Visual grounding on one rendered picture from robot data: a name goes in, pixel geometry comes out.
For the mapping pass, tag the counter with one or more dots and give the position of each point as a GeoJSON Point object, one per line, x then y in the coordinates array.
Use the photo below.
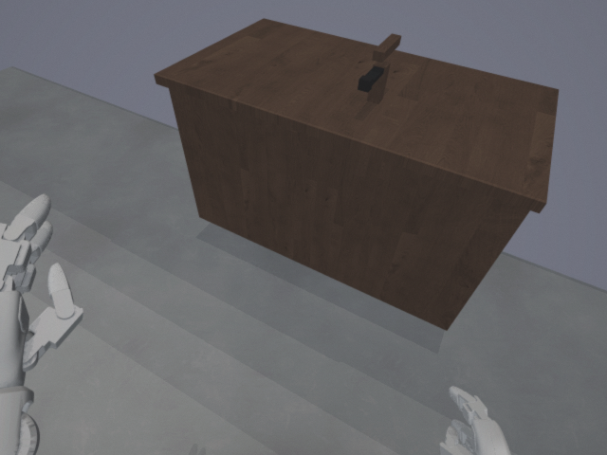
{"type": "Point", "coordinates": [408, 193]}

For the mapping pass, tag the tap lever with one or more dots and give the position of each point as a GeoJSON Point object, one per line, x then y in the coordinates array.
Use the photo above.
{"type": "Point", "coordinates": [366, 82]}

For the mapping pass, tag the right robot hand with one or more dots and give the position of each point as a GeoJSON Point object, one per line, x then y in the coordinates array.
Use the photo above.
{"type": "Point", "coordinates": [485, 437]}

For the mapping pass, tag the left robot hand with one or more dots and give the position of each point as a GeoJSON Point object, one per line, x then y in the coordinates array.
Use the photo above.
{"type": "Point", "coordinates": [21, 245]}

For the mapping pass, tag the robot left forearm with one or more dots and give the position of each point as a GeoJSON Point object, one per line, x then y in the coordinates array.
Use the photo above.
{"type": "Point", "coordinates": [19, 433]}

